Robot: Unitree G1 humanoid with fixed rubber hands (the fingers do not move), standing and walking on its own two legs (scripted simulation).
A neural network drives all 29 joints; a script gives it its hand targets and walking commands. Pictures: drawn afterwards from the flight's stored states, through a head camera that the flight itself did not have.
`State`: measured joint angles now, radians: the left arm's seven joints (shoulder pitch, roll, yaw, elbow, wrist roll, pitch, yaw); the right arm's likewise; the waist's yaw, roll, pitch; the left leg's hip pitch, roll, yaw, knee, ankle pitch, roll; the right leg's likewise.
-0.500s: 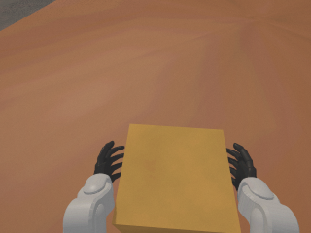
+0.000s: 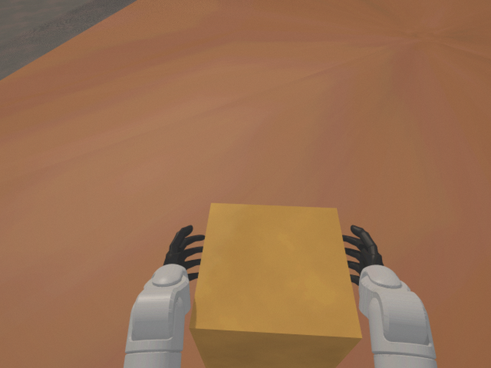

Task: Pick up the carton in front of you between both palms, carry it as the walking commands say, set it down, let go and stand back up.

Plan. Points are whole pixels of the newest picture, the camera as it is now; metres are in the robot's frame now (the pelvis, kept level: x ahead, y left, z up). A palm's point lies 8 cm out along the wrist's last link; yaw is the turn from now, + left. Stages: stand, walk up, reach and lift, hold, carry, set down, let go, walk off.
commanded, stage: carry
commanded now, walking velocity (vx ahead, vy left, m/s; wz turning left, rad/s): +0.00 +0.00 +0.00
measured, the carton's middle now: (269, 295) +0.27 +0.00 -0.03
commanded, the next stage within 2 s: hold in 1.68 s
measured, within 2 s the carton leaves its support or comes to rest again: neither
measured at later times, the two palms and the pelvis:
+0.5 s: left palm (175, 268) +0.27 +0.15 +0.05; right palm (364, 269) +0.28 -0.15 +0.05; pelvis -0.02 +0.00 +0.00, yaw +0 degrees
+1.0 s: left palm (168, 279) +0.26 +0.16 +0.04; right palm (361, 279) +0.26 -0.14 +0.05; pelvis -0.04 +0.01 +0.00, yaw +0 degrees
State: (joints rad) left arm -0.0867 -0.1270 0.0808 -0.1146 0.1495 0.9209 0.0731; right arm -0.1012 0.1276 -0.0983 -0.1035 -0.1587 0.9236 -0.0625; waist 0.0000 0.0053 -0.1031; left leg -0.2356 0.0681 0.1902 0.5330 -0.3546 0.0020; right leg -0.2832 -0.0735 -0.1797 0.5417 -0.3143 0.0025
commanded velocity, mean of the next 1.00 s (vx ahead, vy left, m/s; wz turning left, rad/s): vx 0.00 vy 0.00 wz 0.00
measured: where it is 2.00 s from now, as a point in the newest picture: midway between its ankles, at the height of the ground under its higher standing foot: outside the picture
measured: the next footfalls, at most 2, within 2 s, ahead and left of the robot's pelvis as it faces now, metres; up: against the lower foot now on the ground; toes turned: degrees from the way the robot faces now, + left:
none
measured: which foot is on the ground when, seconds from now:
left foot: down 0.00-1.00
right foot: down 0.00-1.00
